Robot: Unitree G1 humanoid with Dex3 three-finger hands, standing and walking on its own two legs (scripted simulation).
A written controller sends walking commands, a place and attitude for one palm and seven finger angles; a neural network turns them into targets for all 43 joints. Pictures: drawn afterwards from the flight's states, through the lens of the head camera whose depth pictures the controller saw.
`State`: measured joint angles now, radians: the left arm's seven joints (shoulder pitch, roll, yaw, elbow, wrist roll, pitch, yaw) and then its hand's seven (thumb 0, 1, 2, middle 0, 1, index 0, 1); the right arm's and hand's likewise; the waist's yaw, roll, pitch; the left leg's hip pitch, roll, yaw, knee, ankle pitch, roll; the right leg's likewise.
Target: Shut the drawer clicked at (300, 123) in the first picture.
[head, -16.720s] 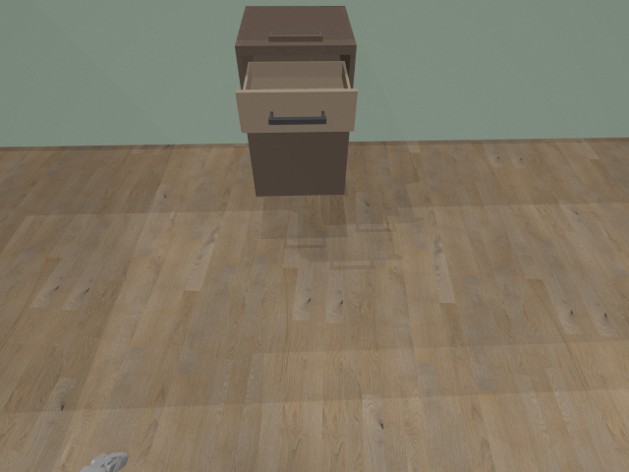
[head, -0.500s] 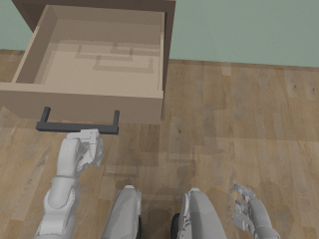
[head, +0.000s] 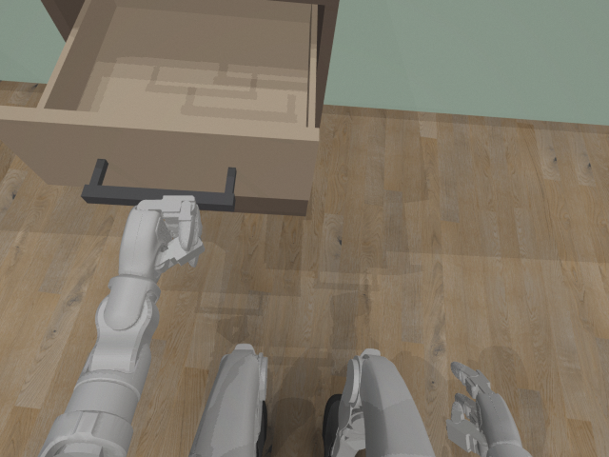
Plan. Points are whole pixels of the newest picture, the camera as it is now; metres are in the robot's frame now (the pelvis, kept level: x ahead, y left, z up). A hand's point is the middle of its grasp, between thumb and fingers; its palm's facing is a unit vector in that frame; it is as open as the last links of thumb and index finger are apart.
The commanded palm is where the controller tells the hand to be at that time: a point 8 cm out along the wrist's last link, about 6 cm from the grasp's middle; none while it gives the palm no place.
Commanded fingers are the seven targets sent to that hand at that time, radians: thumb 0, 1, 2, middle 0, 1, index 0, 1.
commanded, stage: push the drawer shut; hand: left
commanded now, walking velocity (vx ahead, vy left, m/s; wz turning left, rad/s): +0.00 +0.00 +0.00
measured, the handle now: (163, 185) +0.44 +0.21 +0.02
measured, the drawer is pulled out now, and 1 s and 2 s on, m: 0.25 0.09 0.00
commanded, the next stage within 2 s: none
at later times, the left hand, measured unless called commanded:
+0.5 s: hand (208, 179) +0.46 +0.15 +0.01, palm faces -0.01 -1.00 -0.07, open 2.8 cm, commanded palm +0.47 +0.19 +0.02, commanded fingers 0.00 0.90 0.90 -1.40 -1.60 -1.40 -1.60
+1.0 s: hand (215, 140) +0.53 +0.16 +0.01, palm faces +0.00 -1.00 -0.06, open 2.7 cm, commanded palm +0.53 +0.19 +0.02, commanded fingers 0.00 0.90 0.90 -1.40 -1.60 -1.40 -1.60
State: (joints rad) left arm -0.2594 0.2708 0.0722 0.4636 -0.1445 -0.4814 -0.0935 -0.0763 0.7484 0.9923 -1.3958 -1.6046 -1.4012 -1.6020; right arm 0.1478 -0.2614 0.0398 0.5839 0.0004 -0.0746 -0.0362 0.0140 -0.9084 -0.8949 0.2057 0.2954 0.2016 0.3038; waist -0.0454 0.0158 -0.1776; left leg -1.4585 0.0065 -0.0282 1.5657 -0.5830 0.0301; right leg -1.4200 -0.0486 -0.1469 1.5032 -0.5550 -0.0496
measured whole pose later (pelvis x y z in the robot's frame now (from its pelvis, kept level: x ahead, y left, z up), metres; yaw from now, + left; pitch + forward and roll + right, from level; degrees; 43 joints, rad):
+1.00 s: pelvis +0.01 +0.00 +0.00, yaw -2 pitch +32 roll -5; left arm -0.86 0.42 0.31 1.09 -0.05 -0.56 -0.12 -0.06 0.75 0.95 -1.40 -1.60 -1.40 -1.60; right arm 0.24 -0.26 0.05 0.62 -0.05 0.04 0.01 0.01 -0.91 -0.89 0.21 0.30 0.20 0.30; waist -0.16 0.03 -0.16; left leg -1.54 0.03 -0.02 1.57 -0.60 0.03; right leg -1.51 -0.02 -0.14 1.49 -0.55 -0.05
